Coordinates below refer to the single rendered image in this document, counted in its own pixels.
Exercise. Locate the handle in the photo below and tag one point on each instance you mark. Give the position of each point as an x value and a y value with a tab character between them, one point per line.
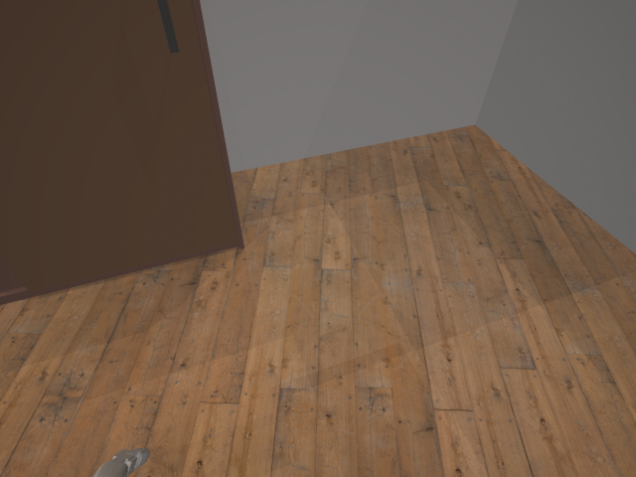
168	26

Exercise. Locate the wardrobe door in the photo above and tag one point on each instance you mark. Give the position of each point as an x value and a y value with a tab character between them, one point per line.
7	279
109	152

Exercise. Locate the left robot hand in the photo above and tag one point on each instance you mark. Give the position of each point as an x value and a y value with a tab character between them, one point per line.
123	463

